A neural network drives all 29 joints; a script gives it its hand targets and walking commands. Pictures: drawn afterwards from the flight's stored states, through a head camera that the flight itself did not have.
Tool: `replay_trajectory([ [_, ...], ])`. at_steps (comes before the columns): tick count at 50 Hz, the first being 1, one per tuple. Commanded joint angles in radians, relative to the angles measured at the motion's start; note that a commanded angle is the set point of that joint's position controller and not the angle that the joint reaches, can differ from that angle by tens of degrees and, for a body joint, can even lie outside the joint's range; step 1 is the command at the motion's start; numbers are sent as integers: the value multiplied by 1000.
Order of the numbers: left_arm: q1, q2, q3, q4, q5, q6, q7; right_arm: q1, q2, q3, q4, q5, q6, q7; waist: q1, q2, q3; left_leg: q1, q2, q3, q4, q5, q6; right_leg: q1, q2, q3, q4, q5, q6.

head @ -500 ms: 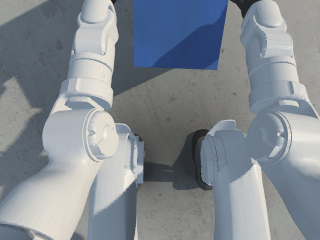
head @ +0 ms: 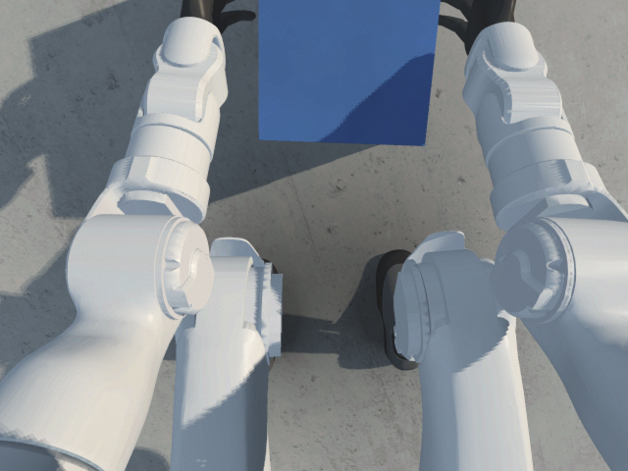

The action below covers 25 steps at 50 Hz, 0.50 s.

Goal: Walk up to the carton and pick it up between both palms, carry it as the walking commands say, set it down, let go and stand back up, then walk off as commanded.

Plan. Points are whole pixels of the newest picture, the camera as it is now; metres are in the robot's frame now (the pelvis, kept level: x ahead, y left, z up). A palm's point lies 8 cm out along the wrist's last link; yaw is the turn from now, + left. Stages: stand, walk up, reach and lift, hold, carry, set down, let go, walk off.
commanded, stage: set down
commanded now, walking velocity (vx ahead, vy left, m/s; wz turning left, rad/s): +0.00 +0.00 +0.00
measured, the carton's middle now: (340, 29) +0.53 -0.01 -0.27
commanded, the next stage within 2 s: let go in 1.80 s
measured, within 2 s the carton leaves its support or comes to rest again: neither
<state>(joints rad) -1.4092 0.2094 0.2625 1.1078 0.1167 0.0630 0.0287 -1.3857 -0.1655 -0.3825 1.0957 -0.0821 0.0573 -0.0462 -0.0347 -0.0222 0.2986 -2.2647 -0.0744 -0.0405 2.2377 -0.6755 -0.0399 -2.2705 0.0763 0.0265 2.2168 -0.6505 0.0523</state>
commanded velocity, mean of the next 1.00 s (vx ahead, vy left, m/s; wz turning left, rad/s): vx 0.00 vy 0.00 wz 0.00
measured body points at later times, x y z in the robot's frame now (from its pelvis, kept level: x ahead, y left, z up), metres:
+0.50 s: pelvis -0.02 +0.00 +0.00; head +0.35 +0.01 +0.26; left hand +0.55 +0.16 -0.17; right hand +0.52 -0.18 -0.17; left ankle +0.08 +0.12 -0.33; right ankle +0.09 -0.12 -0.33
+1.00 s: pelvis -0.01 +0.00 +0.10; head +0.32 +0.01 +0.40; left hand +0.55 +0.16 -0.02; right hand +0.53 -0.19 -0.02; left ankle +0.08 +0.12 -0.33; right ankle +0.09 -0.12 -0.33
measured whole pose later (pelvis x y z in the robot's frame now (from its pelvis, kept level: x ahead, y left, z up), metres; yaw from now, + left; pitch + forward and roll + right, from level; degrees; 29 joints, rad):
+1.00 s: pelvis -0.01 +0.00 +0.10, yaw +0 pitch +46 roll -1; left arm -1.29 0.28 0.19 0.97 -0.04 0.14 0.10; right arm -1.21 -0.22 -0.28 0.89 0.07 0.13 -0.13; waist -0.04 0.00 0.02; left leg -2.10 -0.06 -0.04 1.87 -0.56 -0.02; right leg -2.11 0.06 0.04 1.86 -0.54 0.05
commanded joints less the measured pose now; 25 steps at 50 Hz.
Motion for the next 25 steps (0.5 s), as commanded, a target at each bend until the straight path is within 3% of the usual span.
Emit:
replay_trajectory([
  [1, -165, 136, -65, -80, -74, -57, 49, -120, -110, 69, -79, 77, -63, -51, 1, 66, -1010, 522, -27, 61, -146, 540, -13, 514, 27, -60, -127, 556, 13],
  [4, -206, 193, -134, -56, -162, -59, 66, -140, -154, 139, -27, 159, -62, -70, -14, 72, -991, 490, -2, 49, -154, 484, -10, 492, 6, -49, -139, 507, 7],
  [10, -316, 206, -221, -27, -284, -52, 48, -286, -209, 215, -34, 253, -68, -56, -35, 67, -920, 412, 26, 32, -170, 370, 4, 479, -27, -37, -140, 414, -16],
  [14, -350, 224, -220, 5, -294, -43, 37, -311, -225, 217, 0, 257, -62, -46, -42, 62, -905, 417, 32, 28, -171, 331, 8, 475, -36, -44, -143, 374, -14],
  [19, -326, 248, -196, 11, -275, -39, 48, -276, -224, 201, -1, 248, -57, -53, -28, 66, -989, 499, 28, 39, -179, 360, 7, 507, -31, -60, -161, 390, 0],
  [25, -293, 245, -186, -78, -264, -31, 77, -223, -215, 190, -104, 249, -44, -78, -16, 78, -1204, 621, 20, 67, -201, 440, 0, 593, -19, -77, -193, 455, 6],
])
